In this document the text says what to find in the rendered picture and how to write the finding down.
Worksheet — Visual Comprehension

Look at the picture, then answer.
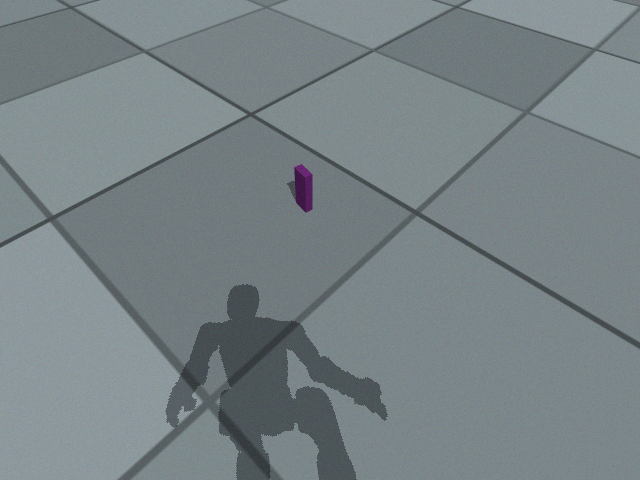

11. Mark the carton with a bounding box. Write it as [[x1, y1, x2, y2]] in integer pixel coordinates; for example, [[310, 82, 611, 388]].
[[294, 164, 313, 213]]

